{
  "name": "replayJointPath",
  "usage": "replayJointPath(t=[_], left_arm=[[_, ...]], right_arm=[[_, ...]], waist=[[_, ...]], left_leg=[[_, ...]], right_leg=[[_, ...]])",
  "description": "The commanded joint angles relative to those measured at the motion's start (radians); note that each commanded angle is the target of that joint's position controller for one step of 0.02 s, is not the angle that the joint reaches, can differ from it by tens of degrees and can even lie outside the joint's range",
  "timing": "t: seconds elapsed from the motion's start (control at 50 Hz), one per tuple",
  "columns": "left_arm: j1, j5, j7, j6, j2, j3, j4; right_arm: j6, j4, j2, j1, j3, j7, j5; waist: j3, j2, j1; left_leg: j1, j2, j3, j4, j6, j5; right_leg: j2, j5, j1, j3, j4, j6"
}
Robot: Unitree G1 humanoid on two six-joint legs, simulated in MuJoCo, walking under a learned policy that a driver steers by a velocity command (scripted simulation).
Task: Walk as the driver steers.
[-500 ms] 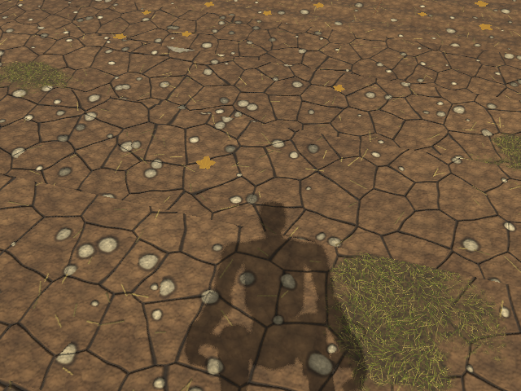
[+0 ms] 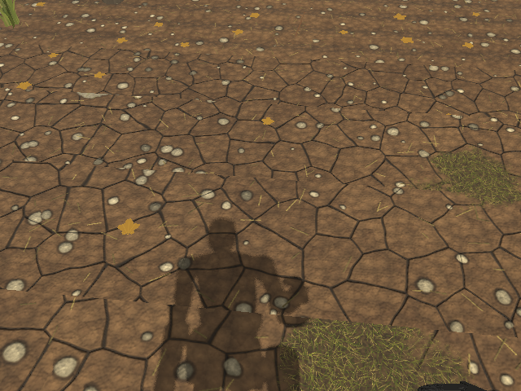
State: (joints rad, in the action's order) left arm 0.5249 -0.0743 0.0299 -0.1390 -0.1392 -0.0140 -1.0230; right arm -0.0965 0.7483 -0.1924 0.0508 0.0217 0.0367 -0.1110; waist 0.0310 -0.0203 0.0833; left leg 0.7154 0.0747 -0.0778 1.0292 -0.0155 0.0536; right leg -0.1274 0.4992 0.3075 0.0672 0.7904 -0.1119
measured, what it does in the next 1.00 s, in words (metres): goes down, turning right: left foot 0.16 m lower, then right foot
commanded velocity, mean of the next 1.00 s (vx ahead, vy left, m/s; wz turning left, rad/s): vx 0.31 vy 0.00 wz -0.51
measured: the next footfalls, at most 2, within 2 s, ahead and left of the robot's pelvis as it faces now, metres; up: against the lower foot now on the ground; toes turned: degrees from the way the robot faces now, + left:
left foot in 0.18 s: +0.26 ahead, +0.14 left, -0.16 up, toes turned -3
right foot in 0.62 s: +0.50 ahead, -0.17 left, -0.16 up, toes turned -23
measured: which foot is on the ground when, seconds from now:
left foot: up 0.00-0.16, down 0.18-0.62, up 0.64-1.00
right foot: down 0.00-0.20, up 0.22-0.60, down 0.62-1.00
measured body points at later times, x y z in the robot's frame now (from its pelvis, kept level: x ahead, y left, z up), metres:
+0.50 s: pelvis +0.29 +0.02 -0.13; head +0.30 +0.01 +0.32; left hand +0.53 +0.18 -0.24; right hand +0.17 -0.18 -0.28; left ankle +0.22 +0.14 -0.86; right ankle +0.46 -0.16 -0.82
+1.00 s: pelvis +0.43 -0.06 -0.13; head +0.45 -0.07 +0.32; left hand +0.65 +0.13 -0.25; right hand +0.40 -0.34 -0.25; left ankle +0.54 +0.05 -0.84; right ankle +0.46 -0.16 -0.87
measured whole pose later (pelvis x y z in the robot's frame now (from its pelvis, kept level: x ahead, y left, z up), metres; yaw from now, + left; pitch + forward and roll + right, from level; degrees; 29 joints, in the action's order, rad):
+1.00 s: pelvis +0.43 -0.06 -0.13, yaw -30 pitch +1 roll -1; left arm 0.21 -0.01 0.01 -0.01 -0.25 -0.06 -0.83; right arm 0.02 0.84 -0.25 0.18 0.03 -0.01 0.01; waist -0.02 -0.02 0.02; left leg 0.42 0.06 -0.01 0.70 0.01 -0.31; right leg -0.13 0.06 0.32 0.06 0.37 -0.08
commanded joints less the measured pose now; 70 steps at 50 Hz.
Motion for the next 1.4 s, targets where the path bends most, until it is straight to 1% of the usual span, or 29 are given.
replayJointPath(t=[0.02,0.06,0.12,0.16,0.18,0.2,0.22,0.26,0.3,0.32,0.36,0.44,0.54,0.62,0.64,0.66,0.7,0.74,0.82,0.88,0.9,0.92,1.0,1.02,1.06,1.1,1.16,1.24,1.4], left_arm=[[-0.063,0.003,-0.038,-0.03,-0.094,-0.003,0.094],[0.024,0.001,0.001,-0.021,-0.156,-0.005,0.076],[0.133,0.031,0.02,-0.007,-0.135,0.007,0.054],[0.091,0.059,0.029,0.031,-0.186,0.003,0.054],[0.069,0.018,0.053,0.041,-0.183,0.01,0.071],[0.221,0.017,0.076,0.04,-0.005,0.041,0.051],[0.254,0.033,0.078,0.051,-0.014,0.044,0.085],[-0.048,0.013,0.043,0.064,-0.1,0.016,0.198],[-0.12,-0.006,0.008,0.053,-0.09,0.02,0.183],[-0.14,-0.019,0.019,0.06,-0.044,0.031,0.173],[-0.217,-0.005,0.052,0.062,-0.034,0.023,0.163],[-0.369,0.02,0.071,0.075,-0.052,0.025,0.235],[-0.446,0.033,0.062,0.077,-0.158,-0.019,0.267],[-0.268,0.038,0.002,0.032,-0.322,-0.097,0.228],[-0.1,0.014,-0.027,0.039,-0.403,-0.117,0.207],[0.028,0.005,-0.026,0.045,-0.371,-0.106,0.178],[-0.198,0.055,-0.034,0.009,-0.348,-0.126,0.178],[-0.343,0.079,-0.023,0.011,-0.257,-0.086,0.22],[-0.423,0.048,0.024,0.005,-0.333,-0.109,0.294],[-0.402,0.059,0.027,-0.01,-0.275,-0.089,0.306],[-0.298,0.077,-0.001,0.073,-0.23,-0.084,0.244],[-0.265,0.078,-0.013,0.107,-0.232,-0.076,0.239],[-0.296,0.057,-0.035,0.143,-0.218,-0.057,0.237],[-0.401,0.084,0.025,0.069,-0.259,-0.051,0.278],[-0.351,0.105,0.038,0.045,-0.228,-0.046,0.234],[-0.304,0.069,-0.012,0.047,-0.286,-0.082,0.279],[-0.469,0.015,-0.066,0.086,-0.241,-0.081,0.314],[-0.418,0.002,-0.073,0.097,-0.198,-0.083,0.302],[-0.413,0.042,-0.048,0.098,-0.227,-0.089,0.292]], right_arm=[[0.003,-0.03,-0.009,0.068,-0.032,0.017,0.022],[0.027,-0.049,-0.014,0.047,-0.035,0.016,0.033],[0.05,-0.072,-0.054,-0.046,-0.037,0.018,-0.005],[0.026,0.024,-0.1,0.161,-0.011,-0.001,0.018],[0.009,0.076,-0.165,0.359,0.024,-0.004,0.029],[0.003,0.107,-0.194,0.578,0.041,0.01,0.027],[0.013,0.107,-0.243,0.605,0.055,0.037,0.017],[0.034,0.075,-0.195,0.39,0.048,0.025,0.017],[-0.003,0.045,0.062,0.244,-0.041,0.012,0.016],[-0.019,0.063,0.068,0.258,-0.042,-0.003,0.024],[-0.051,0.104,0.019,0.297,-0.032,-0.041,0.065],[-0.058,0.174,-0.148,0.358,0.018,-0.031,0.055],[-0.056,0.165,-0.182,0.312,0.055,-0.058,0.053],[-0.042,0.125,-0.197,0.31,0.077,-0.046,0.075],[-0.041,0.089,-0.058,0.439,0.031,-0.022,0.029],[-0.03,0.05,-0.122,0.326,0.038,0.009,0.074],[-0.011,0.003,-0.187,0.129,0.058,-0.011,0.065],[-0.004,0.04,-0.172,0.258,0.064,-0.051,0.017],[0.027,0.076,-0.125,0.296,0.043,-0.038,0.068],[0.047,0.092,-0.161,0.262,0.051,-0.027,0.063],[0.08,0.046,-0.103,0.174,0.035,-0.045,0.128],[0.099,0.042,-0.085,0.157,0.021,-0.05,0.134],[0.13,0.056,-0.119,0.187,0.018,-0.058,0.127],[0.055,0.048,-0.226,0.179,0.046,-0.027,0.065],[0.014,0.05,-0.183,0.192,0.037,-0.023,0.082],[-0.013,0.008,-0.274,0.104,0.062,-0.035,0.084],[-0.045,0.015,-0.272,0.237,0.089,-0.023,0.079],[-0.055,-0.012,-0.204,0.205,0.081,-0.035,0.097],[-0.029,-0.066,-0.272,0.238,0.102,-0.006,0.097]], waist=[[-0.072,-0.02,-0.029],[-0.105,0.029,-0.036],[-0.192,0.038,0.02],[-0.152,0.012,-0.074],[-0.07,0.0,-0.167],[0.252,-0.162,-0.161],[0.38,-0.216,-0.181],[0.001,-0.059,-0.178],[-0.101,0.066,-0.066],[-0.147,0.015,-0.041],[-0.118,-0.031,-0.084],[-0.106,-0.007,-0.074],[-0.089,-0.035,-0.056],[0.112,0.053,0.021],[0.414,0.254,-0.011],[0.513,0.126,0.064],[0.082,0.035,0.006],[0.027,0.096,-0.135],[0.063,0.054,-0.172],[0.041,0.067,-0.143],[0.109,0.019,-0.093],[0.114,0.063,-0.074],[0.094,0.134,-0.078],[-0.077,0.013,-0.118],[0.006,0.03,-0.101],[0.005,-0.093,-0.012],[0.023,-0.139,-0.149],[-0.001,-0.061,-0.098],[0.025,-0.089,-0.122]], left_leg=[[-0.27,-0.006,0.052,-0.362,0.032,0.479],[-0.506,-0.032,0.129,-0.384,0.066,0.345],[-0.369,0.007,0.026,-0.688,0.042,0.236],[-0.62,0.011,0.096,-0.864,0.009,0.358],[-0.917,0.063,0.115,-0.697,-0.068,0.357],[-1.387,0.262,-0.021,-0.289,-0.319,0.886],[-1.495,0.425,-0.239,-0.334,-0.447,0.767],[-1.051,0.449,-0.419,-0.643,-0.354,-0.322],[-0.609,0.351,-0.23,-0.806,-0.307,-0.219],[-0.478,0.29,-0.119,-0.847,-0.295,-0.103],[-0.425,0.186,0.068,-0.894,-0.262,-0.077],[-0.597,0.238,0.152,-0.859,-0.238,0.46],[-0.737,0.189,0.298,-0.759,-0.128,0.592],[-0.558,0.111,0.351,-0.326,0.006,0.554],[-0.253,-0.014,0.314,0.037,0.123,-0.337],[-0.119,-0.091,0.123,0.233,0.11,-0.795],[-0.035,0.021,0.021,0.173,0.06,-0.754],[-0.259,0.054,0.023,0.015,0.04,-0.643],[-0.407,-0.01,0.077,-0.032,0.07,-0.414],[-0.41,0.039,0.056,-0.079,0.121,-0.322],[-0.359,0.003,0.09,-0.191,0.064,-0.325],[-0.361,-0.01,0.091,-0.232,0.046,-0.324],[-0.46,-0.04,0.091,-0.412,-0.004,-0.357],[-0.406,0.039,0.059,-0.45,0.038,-0.231],[-0.494,0.023,0.035,-0.568,0.011,-0.158],[-0.351,0.097,-0.142,-0.66,-0.214,-0.177],[-0.591,0.217,-0.376,-0.834,-0.361,-0.155],[-0.643,0.154,-0.306,-0.832,-0.27,-0.048],[-0.666,0.129,-0.36,-0.783,-0.292,0.032]], right_leg=[[0.064,0.008,0.387,0.145,-0.074,-0.107],[0.087,0.139,0.53,0.231,-0.086,-0.139],[0.137,0.248,0.202,0.457,0.02,-0.17],[0.057,0.173,0.147,0.404,0.281,-0.12],[0.046,-0.094,0.288,0.35,0.47,-0.061],[-0.052,0.133,0.539,0.197,0.902,0.045],[-0.07,0.326,0.733,0.121,1.214,0.077],[0.074,0.036,1.06,0.093,1.282,0.099],[0.246,-0.397,0.776,0.156,0.751,0.045],[0.29,-0.439,0.64,0.103,0.62,0.033],[0.262,-0.562,0.446,-0.006,0.229,0.044],[0.224,-0.53,0.361,-0.049,-0.074,0.04],[0.166,-0.545,0.254,-0.084,-0.166,0.034],[0.112,-0.909,-0.3,-0.074,-0.234,-0.106],[0.389,-1.286,-0.778,0.341,-0.233,-0.409],[0.525,-1.222,-0.863,0.588,-0.366,-0.444],[0.402,-0.893,-0.405,0.343,-0.469,-0.284],[0.317,-0.798,-0.089,0.277,-0.573,-0.252],[0.268,-0.657,0.089,0.192,-0.621,-0.188],[0.272,-0.517,0.127,0.176,-0.589,-0.136],[0.24,-0.629,0.008,0.14,-0.528,-0.099],[0.246,-0.666,-0.038,0.139,-0.509,-0.095],[0.303,-0.522,-0.032,0.16,-0.476,-0.075],[0.383,-0.28,0.041,0.29,-0.497,-0.128],[0.36,-0.187,0.005,0.326,-0.479,-0.122],[0.178,-0.066,-0.058,0.093,-0.389,-0.041],[0.062,-0.002,0.146,-0.04,-0.105,0.103],[0.116,0.012,0.234,0.012,0.179,0.165],[0.107,-0.105,0.026,-0.061,-0.229,0.181]])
